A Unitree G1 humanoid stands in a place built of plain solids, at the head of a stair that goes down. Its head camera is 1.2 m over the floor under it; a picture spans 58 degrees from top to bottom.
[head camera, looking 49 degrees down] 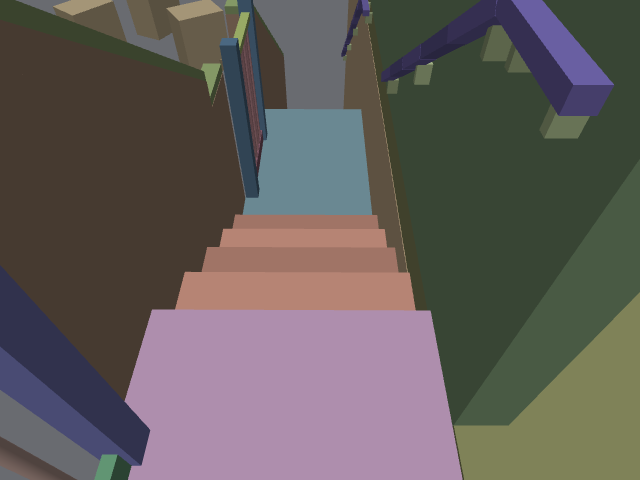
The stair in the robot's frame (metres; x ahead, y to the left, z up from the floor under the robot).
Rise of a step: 0.19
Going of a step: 0.29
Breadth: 0.90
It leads straight ahead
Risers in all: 5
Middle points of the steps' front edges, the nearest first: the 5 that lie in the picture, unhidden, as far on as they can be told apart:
0.74 0.09 0.00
1.04 0.09 -0.19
1.33 0.09 -0.38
1.62 0.09 -0.57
1.91 0.09 -0.76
